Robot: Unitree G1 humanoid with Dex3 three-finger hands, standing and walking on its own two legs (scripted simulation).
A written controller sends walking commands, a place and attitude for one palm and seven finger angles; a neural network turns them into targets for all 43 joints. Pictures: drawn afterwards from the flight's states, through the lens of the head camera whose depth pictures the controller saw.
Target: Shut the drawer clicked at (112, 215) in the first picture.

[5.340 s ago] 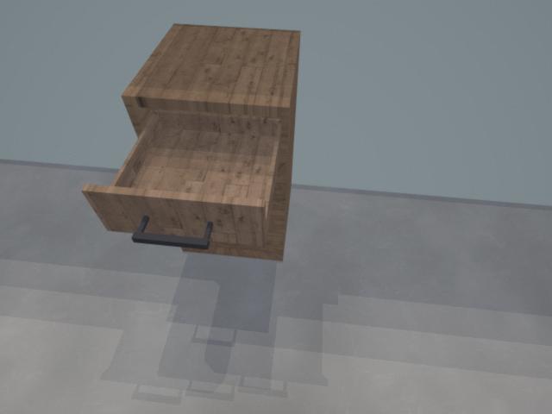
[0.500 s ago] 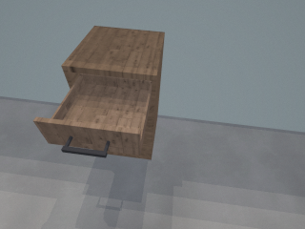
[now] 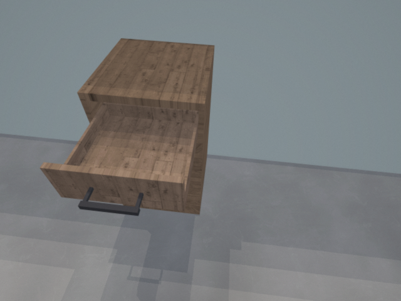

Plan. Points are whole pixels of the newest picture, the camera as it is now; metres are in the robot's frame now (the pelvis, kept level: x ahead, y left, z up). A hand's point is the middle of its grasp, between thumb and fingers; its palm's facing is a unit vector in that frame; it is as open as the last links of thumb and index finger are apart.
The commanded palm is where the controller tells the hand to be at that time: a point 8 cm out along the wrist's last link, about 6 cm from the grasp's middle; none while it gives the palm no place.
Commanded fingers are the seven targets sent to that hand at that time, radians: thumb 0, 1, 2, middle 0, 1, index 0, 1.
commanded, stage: shuffle to correct the standing spot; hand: left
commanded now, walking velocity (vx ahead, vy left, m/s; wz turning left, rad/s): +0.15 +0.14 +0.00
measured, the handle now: (112, 201) +0.38 +0.27 -0.12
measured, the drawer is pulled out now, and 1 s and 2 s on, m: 0.30 0.30 0.30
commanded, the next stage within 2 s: come to a stop and stand still in 0.20 s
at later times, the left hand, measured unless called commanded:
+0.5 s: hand (118, 290) +0.18 +0.21 -0.17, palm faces -0.02 -0.97 -0.23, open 7.3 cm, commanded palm none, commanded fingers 0.00 0.90 0.90 -0.20 -0.30 -0.20 -0.30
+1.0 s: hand out of the picture +0.06 +0.25 -0.17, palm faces +0.00 -0.98 -0.21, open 7.4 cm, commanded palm none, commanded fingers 0.00 0.90 0.90 -0.20 -0.30 -0.20 -0.30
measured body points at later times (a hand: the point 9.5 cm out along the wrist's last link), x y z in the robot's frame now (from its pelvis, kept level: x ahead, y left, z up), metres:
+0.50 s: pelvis +0.09 +0.03 -0.01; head +0.11 +0.02 +0.44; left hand +0.18 +0.26 -0.15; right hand +0.00 -0.15 -0.17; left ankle +0.02 +0.08 -0.73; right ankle +0.13 -0.07 -0.74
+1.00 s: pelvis +0.06 +0.07 +0.00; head +0.07 +0.07 +0.45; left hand +0.06 +0.30 -0.16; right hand +0.10 -0.17 -0.15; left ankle +0.08 +0.18 -0.74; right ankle +0.07 -0.05 -0.74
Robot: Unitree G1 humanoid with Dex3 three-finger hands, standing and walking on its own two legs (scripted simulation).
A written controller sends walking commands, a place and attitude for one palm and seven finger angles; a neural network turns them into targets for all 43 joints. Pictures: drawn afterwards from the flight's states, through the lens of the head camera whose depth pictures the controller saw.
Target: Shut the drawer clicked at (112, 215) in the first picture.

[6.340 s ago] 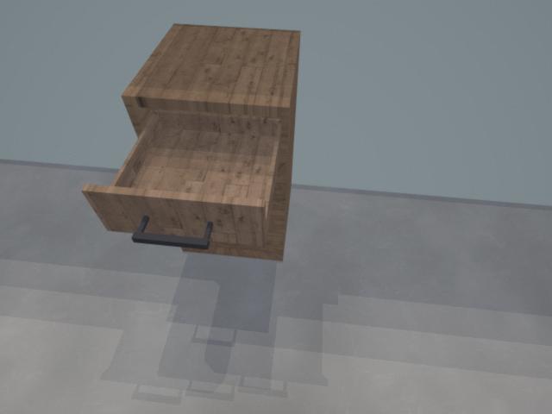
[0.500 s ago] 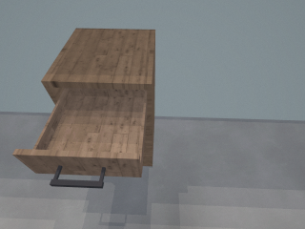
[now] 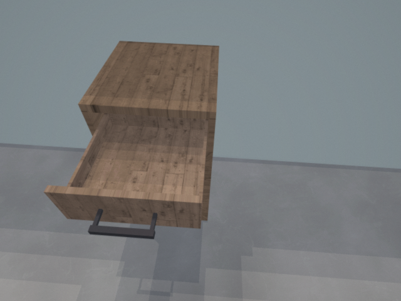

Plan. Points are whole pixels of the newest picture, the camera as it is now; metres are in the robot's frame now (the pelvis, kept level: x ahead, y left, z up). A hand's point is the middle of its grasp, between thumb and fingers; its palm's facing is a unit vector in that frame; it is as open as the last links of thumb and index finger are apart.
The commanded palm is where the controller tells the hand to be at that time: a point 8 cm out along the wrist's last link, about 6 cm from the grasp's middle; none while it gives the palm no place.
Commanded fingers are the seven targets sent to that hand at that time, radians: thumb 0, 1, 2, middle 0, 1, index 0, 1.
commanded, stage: come to a stop and stand still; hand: left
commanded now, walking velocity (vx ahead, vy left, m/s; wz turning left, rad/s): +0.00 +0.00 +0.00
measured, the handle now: (124, 223) +0.31 +0.22 -0.12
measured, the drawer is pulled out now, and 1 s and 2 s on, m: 0.30 0.30 0.30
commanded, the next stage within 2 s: look again from close up in 0.22 s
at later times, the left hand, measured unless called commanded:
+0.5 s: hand out of the picture -0.02 +0.18 -0.18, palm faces +0.04 -0.98 -0.20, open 7.4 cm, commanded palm none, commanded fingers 0.00 0.90 0.90 -0.20 -0.30 -0.20 -0.30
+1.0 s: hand out of the picture +0.09 +0.19 -0.12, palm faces +0.23 -0.95 -0.21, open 7.2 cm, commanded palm +0.10 +0.23 -0.07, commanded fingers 0.00 0.90 0.90 -0.32 -0.43 -0.32 -0.43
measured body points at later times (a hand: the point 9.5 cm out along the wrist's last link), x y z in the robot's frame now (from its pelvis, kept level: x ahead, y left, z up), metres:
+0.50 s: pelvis +0.00 +0.01 -0.01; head -0.01 +0.00 +0.44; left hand -0.02 +0.23 -0.16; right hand -0.03 -0.20 -0.17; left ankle +0.02 +0.11 -0.74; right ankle +0.02 -0.12 -0.74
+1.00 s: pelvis +0.02 +0.00 +0.00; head +0.02 +0.00 +0.45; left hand +0.08 +0.24 -0.10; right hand +0.07 -0.24 -0.14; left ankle +0.02 +0.11 -0.74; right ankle +0.02 -0.12 -0.74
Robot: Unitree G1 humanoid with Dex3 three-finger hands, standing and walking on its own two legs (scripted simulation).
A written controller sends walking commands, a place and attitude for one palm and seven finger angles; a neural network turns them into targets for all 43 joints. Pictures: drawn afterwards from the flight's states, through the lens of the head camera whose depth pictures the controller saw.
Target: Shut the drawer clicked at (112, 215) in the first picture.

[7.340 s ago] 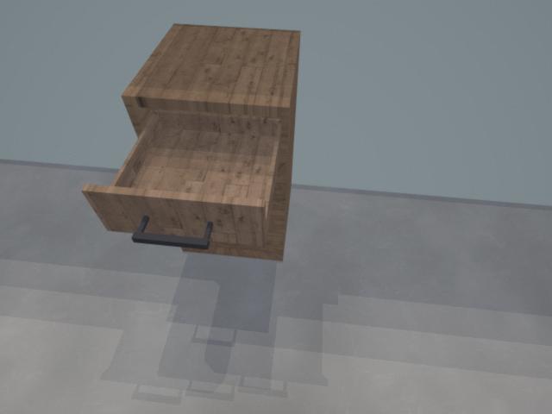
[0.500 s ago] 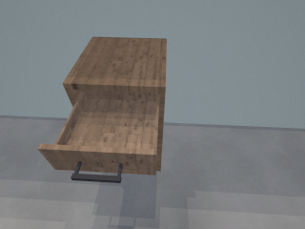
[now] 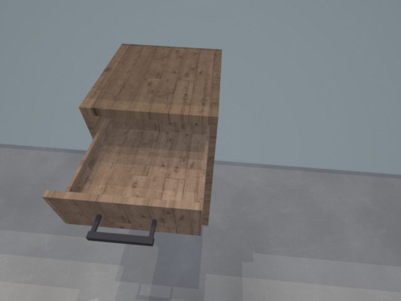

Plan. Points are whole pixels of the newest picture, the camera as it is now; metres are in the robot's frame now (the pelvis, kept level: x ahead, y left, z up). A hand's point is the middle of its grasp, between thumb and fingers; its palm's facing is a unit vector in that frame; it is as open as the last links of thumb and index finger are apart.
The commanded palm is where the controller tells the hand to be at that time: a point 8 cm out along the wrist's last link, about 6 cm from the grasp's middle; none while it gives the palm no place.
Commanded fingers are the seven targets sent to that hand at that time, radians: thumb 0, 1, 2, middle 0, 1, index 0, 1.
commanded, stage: raise the hand and make a fist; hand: left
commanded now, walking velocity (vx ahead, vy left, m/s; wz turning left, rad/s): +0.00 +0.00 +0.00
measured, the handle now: (123, 230) +0.30 +0.21 -0.12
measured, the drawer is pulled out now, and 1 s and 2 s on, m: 0.30 0.30 0.30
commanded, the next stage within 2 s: bring the fist close to the handle in 1.80 s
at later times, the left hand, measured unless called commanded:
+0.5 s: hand out of the picture +0.13 +0.18 -0.05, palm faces +0.02 -1.00 -0.06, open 5.0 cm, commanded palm +0.11 +0.24 -0.05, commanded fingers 0.00 0.90 0.90 -0.82 -0.97 -0.82 -0.97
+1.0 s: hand (110, 296) +0.14 +0.18 -0.04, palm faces -0.03 -1.00 -0.03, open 3.1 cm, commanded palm +0.11 +0.24 -0.03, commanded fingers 0.00 0.90 0.90 -1.32 -1.51 -1.32 -1.51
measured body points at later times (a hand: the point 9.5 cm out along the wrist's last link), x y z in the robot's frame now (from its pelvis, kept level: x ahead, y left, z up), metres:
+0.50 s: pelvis -0.03 -0.03 -0.10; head +0.03 -0.01 +0.34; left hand +0.13 +0.23 -0.05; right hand +0.22 -0.23 -0.15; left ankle +0.00 +0.11 -0.73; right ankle +0.00 -0.12 -0.73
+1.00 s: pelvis -0.03 +0.01 -0.09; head +0.03 +0.03 +0.36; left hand +0.14 +0.23 -0.03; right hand +0.16 -0.24 -0.15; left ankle +0.00 +0.11 -0.73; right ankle +0.00 -0.12 -0.73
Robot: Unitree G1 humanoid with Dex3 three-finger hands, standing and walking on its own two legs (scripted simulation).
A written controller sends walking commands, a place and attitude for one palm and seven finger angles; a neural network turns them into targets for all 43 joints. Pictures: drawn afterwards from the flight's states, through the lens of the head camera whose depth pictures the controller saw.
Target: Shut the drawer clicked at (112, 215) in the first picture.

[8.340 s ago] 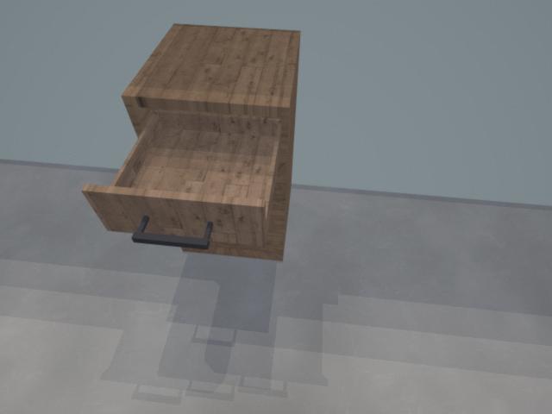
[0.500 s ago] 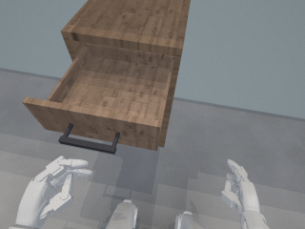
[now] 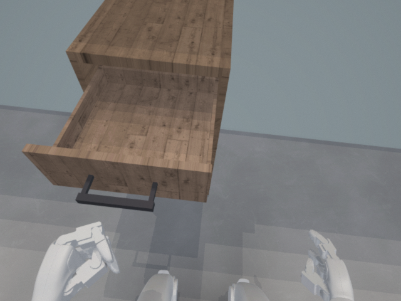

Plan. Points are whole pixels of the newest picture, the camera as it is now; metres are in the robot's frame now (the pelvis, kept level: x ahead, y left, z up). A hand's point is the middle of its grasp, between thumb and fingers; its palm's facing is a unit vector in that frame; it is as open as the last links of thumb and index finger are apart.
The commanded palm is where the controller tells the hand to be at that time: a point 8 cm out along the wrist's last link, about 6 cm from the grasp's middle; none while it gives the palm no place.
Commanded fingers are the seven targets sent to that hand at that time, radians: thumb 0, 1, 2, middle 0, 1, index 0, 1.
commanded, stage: raise the hand and make a fist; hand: left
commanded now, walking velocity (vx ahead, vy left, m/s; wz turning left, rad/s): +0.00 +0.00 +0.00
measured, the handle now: (118, 193) +0.34 +0.20 -0.03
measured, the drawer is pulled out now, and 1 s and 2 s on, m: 0.30 0.30 0.30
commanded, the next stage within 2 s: bring the fist close to the handle in 0.80 s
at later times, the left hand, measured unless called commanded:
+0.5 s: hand (95, 266) +0.17 +0.17 +0.07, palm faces -0.04 -1.00 -0.04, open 3.3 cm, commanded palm +0.14 +0.23 +0.07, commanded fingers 0.00 0.90 0.90 -1.40 -1.60 -1.40 -1.60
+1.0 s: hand (98, 265) +0.18 +0.17 +0.06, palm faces -0.02 -1.00 -0.06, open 3.3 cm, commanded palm +0.15 +0.23 +0.06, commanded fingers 0.00 0.90 0.90 -1.40 -1.60 -1.40 -1.60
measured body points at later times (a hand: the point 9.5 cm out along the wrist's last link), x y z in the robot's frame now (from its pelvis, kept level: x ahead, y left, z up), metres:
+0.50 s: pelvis +0.01 +0.01 +0.01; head +0.07 +0.02 +0.45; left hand +0.17 +0.23 +0.07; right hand +0.22 -0.22 -0.05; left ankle +0.04 +0.11 -0.65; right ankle +0.02 -0.13 -0.65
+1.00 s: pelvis +0.02 -0.01 +0.01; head +0.07 +0.00 +0.45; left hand +0.17 +0.23 +0.07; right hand +0.22 -0.24 -0.05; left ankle +0.04 +0.11 -0.65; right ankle +0.02 -0.13 -0.65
